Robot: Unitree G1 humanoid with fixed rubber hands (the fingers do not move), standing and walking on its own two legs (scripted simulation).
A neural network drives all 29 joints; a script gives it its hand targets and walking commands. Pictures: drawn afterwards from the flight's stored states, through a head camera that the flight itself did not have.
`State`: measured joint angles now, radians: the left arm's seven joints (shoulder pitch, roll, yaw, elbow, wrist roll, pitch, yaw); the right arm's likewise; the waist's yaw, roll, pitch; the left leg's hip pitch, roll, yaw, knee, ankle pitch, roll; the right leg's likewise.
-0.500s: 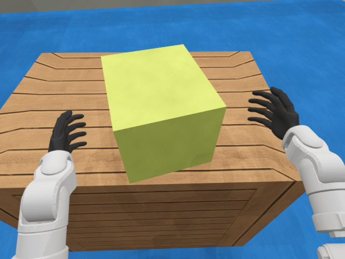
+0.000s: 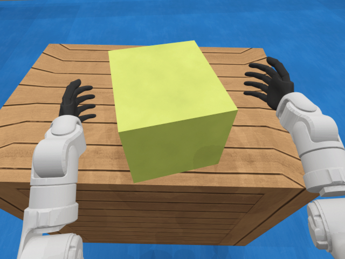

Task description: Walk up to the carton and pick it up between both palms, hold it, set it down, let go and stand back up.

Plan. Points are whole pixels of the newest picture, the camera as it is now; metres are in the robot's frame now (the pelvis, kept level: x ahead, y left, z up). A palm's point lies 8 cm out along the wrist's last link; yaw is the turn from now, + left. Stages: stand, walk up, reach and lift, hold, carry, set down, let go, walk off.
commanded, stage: reach and lift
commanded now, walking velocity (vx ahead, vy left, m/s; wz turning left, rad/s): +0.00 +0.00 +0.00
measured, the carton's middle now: (165, 109) +0.47 +0.06 +0.07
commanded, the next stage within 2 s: none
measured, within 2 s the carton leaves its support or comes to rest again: neither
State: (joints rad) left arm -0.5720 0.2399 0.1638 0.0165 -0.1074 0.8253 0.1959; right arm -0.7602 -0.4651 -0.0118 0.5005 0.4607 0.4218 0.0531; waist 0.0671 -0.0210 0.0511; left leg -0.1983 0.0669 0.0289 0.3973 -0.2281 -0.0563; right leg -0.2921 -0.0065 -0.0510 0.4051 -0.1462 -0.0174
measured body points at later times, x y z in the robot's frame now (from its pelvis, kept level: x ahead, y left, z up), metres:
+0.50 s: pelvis +0.01 +0.00 +0.00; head +0.06 +0.00 +0.45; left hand +0.42 +0.26 +0.15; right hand +0.51 -0.16 +0.19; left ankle -0.02 +0.15 -0.74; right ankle +0.04 -0.11 -0.74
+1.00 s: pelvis +0.01 -0.01 +0.00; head +0.09 -0.01 +0.44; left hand +0.42 +0.27 +0.08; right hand +0.51 -0.17 +0.12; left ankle -0.02 +0.15 -0.74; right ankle +0.04 -0.11 -0.74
